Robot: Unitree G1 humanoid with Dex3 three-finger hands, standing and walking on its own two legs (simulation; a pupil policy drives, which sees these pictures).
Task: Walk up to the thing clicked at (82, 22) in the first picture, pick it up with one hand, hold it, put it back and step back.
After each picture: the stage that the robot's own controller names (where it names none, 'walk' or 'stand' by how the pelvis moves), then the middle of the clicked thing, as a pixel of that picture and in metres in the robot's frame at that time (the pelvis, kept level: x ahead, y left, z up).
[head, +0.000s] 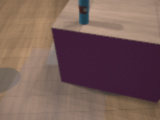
stand; (84, 5) +0.98 +0.02 +0.00
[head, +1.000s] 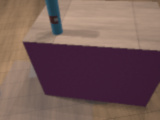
walk; (54, 15) +0.86 +0.24 +0.02
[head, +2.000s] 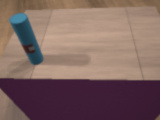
rise first; (28, 41) +0.57 +0.28 +0.02
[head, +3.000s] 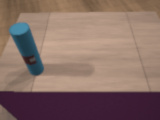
stand; (29, 52) +0.50 +0.25 +0.01
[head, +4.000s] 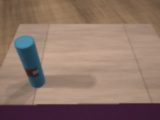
stand; (32, 64) +0.47 +0.23 +0.00
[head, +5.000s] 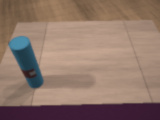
stand; (29, 65) +0.45 +0.24 +0.00
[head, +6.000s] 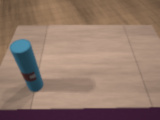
stand; (29, 68) +0.44 +0.24 +0.00
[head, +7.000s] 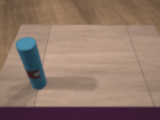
stand; (33, 66) +0.45 +0.22 +0.00
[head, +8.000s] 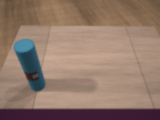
stand; (32, 68) +0.45 +0.23 +0.00
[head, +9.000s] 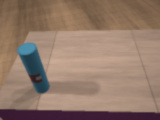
rise first; (35, 70) +0.45 +0.25 +0.00
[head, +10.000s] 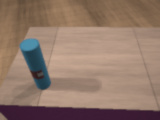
go down; (37, 66) +0.45 +0.24 +0.00
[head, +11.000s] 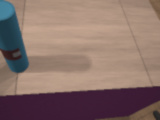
go down; (11, 43) +0.45 +0.22 +0.06
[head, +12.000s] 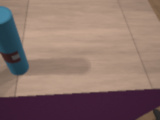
approach; (10, 47) +0.45 +0.23 +0.06
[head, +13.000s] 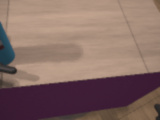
close in; out of the picture +0.47 +0.24 +0.10
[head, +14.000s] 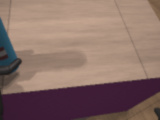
lift; out of the picture +0.44 +0.23 +0.09
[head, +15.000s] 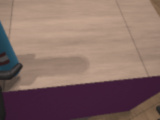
lift; out of the picture +0.43 +0.23 +0.09
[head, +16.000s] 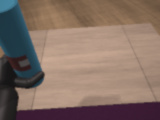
lift; (20, 50) +0.33 +0.17 +0.24
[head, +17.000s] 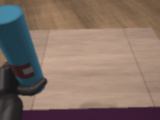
hold; (22, 58) +0.31 +0.17 +0.21
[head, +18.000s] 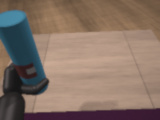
hold; (26, 59) +0.33 +0.17 +0.20
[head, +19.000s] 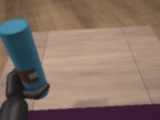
crouch; (28, 65) +0.34 +0.17 +0.17
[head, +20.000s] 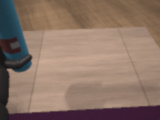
crouch; (10, 35) +0.41 +0.22 +0.22
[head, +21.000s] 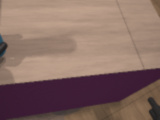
lower; out of the picture +0.48 +0.24 +0.09
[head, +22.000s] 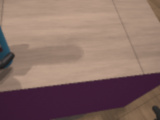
lower; out of the picture +0.46 +0.23 +0.10
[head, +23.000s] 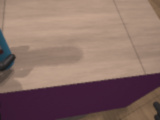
lower; out of the picture +0.46 +0.23 +0.09
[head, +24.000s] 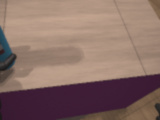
lower; out of the picture +0.45 +0.23 +0.10
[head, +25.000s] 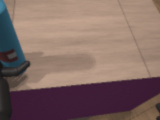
open; (6, 44) +0.43 +0.21 +0.09
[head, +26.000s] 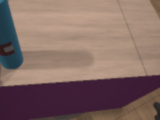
rise; (2, 36) +0.44 +0.21 +0.10
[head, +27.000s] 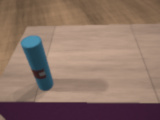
sink last; (39, 66) +0.44 +0.22 +0.04
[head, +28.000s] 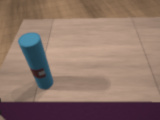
stand; (38, 64) +0.43 +0.21 +0.04
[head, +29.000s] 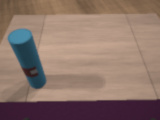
stand; (30, 62) +0.42 +0.21 +0.06
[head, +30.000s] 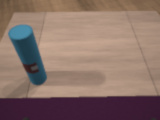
stand; (31, 59) +0.43 +0.21 +0.06
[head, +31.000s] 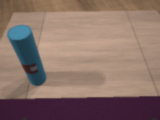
stand; (30, 59) +0.43 +0.21 +0.06
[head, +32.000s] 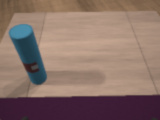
stand; (31, 58) +0.44 +0.21 +0.06
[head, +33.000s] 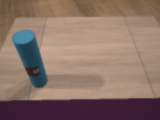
stand; (33, 62) +0.43 +0.21 +0.05
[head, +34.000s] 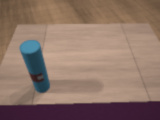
walk; (37, 69) +0.44 +0.20 +0.00
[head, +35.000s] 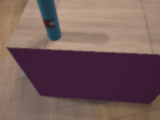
walk; (49, 16) +0.66 +0.18 +0.02
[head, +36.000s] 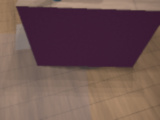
walk; out of the picture +0.96 +0.17 +0.03
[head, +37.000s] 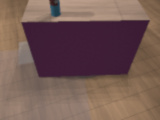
stand; out of the picture +1.04 +0.23 +0.01
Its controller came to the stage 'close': yes
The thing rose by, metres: 0.23
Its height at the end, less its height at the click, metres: +0.00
